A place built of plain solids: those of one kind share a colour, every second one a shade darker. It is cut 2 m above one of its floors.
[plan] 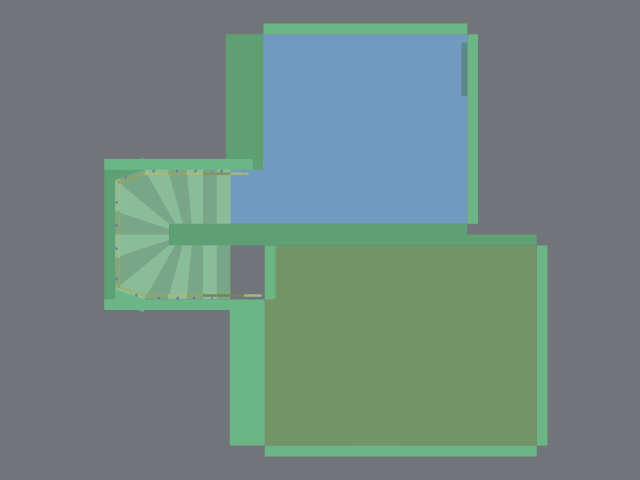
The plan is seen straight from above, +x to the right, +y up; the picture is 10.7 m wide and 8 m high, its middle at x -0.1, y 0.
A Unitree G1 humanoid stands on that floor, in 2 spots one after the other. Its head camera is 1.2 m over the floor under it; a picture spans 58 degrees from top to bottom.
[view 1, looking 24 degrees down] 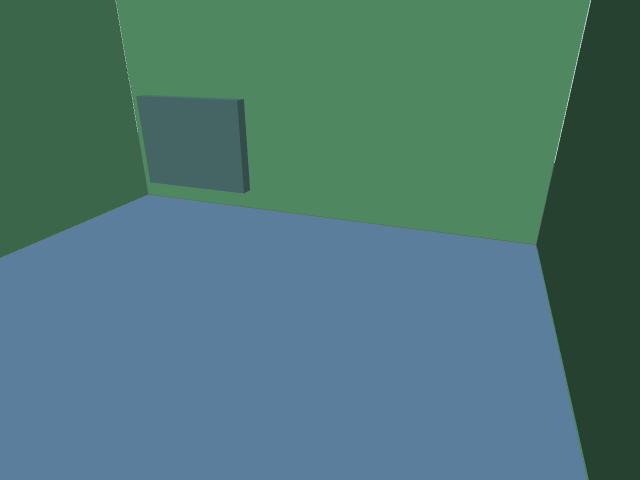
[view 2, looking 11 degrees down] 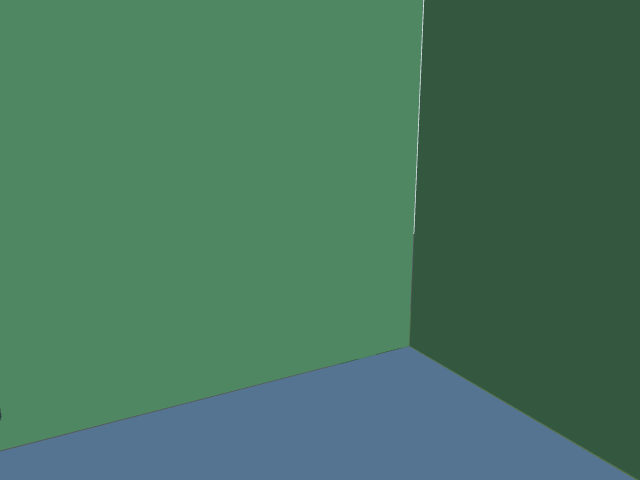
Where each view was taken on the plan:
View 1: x -0.59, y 0.73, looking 20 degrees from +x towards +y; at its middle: floor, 2.95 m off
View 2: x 0.33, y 2.00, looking -28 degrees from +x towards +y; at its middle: wall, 2.34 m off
